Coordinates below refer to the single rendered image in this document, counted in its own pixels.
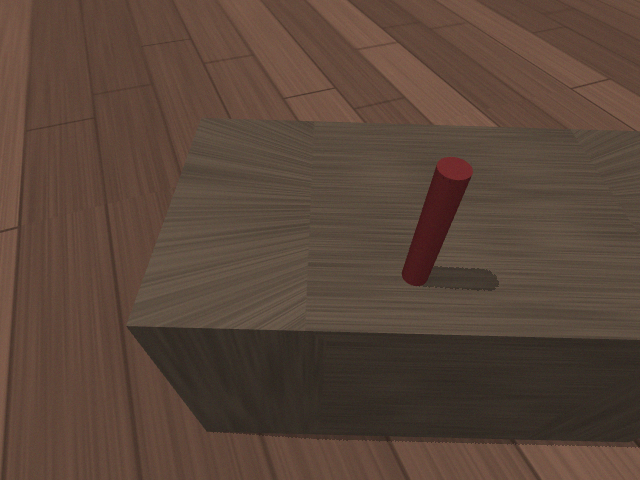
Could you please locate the can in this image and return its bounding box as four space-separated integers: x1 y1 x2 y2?
402 157 473 286

